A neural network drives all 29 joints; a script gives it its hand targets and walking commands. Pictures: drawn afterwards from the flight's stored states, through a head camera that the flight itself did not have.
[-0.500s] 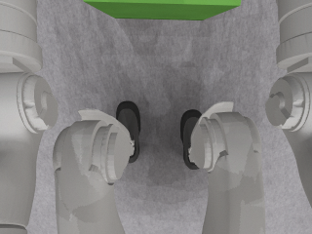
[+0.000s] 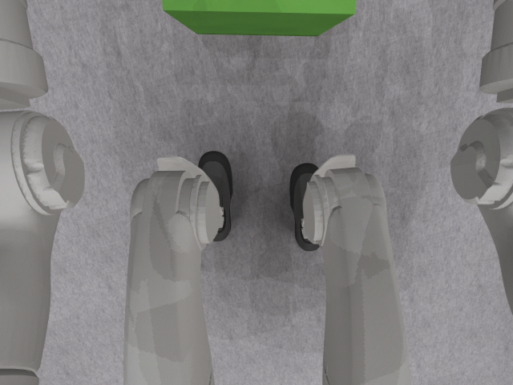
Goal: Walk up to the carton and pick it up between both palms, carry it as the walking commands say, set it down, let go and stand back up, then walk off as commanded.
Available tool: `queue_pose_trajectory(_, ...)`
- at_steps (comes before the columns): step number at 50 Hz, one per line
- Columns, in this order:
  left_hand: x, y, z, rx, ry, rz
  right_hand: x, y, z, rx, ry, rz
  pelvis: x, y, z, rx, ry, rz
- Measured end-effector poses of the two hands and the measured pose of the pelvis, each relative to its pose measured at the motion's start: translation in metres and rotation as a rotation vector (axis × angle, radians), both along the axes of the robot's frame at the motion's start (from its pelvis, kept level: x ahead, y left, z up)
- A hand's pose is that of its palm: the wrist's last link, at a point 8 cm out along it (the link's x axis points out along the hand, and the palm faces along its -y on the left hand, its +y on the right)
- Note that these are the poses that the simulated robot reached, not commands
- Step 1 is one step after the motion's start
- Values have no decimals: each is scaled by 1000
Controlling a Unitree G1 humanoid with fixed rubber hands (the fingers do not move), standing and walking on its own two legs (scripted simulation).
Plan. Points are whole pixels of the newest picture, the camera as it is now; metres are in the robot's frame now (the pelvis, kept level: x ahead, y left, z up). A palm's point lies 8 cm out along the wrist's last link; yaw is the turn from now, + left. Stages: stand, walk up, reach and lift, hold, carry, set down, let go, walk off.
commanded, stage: set down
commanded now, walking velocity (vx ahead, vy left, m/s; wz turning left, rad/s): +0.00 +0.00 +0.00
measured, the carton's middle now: out of the picture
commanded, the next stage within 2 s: let go in 0.70 s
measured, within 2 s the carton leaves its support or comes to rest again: neither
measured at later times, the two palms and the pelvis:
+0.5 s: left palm out of the picture +0.61 +0.21 +0.04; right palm out of the picture +0.61 -0.18 +0.03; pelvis +0.00 +0.00 +0.13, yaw -1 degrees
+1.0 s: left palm out of the picture +0.54 +0.23 +0.08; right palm out of the picture +0.56 -0.22 +0.08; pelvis +0.03 +0.00 +0.21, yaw -1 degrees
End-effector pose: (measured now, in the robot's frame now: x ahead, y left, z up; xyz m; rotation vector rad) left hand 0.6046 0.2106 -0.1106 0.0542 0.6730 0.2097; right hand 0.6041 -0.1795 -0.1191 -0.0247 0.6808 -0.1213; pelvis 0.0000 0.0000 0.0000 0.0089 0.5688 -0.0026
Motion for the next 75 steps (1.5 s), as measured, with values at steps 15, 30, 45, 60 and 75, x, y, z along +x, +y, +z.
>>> queue_pose_trajectory(15,5,6,88,7,-7,-1,4,-1,90,-8,-1,2,0,3,79,-4,4,-8)
queue_pose_trajectory(30,11,1,179,-3,-29,-20,8,-3,180,4,-22,13,3,2,156,-2,-15,-15)
queue_pose_trajectory(45,-17,10,183,32,47,-57,-1,-18,200,-75,9,40,16,-2,196,7,-36,-14)
queue_pose_trajectory(60,-147,37,227,79,160,-169,-136,-62,237,-161,139,38,33,1,229,-2,-273,-13)
queue_pose_trajectory(75,-275,33,304,-28,108,-99,-252,-54,334,-87,46,25,46,9,262,-20,-339,-6)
